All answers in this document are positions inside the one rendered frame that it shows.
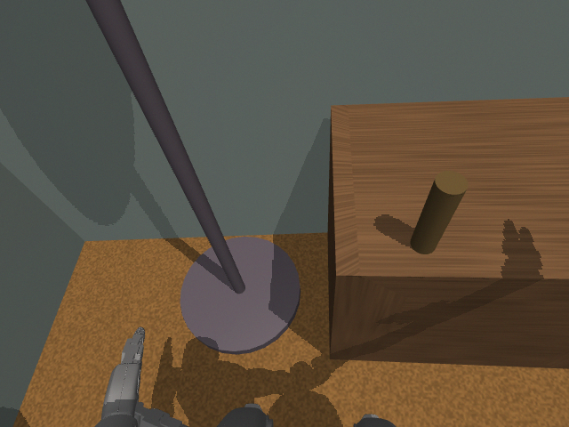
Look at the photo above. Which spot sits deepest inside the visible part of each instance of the left robot hand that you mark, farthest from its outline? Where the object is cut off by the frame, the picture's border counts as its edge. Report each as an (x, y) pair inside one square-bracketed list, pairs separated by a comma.
[(122, 395)]

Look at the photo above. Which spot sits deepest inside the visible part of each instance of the can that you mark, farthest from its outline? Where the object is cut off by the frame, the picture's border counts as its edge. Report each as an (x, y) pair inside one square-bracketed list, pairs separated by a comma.
[(444, 197)]

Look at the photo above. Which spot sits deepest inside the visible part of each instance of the coat stand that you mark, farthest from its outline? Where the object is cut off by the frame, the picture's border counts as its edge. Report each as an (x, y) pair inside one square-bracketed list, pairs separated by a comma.
[(241, 294)]

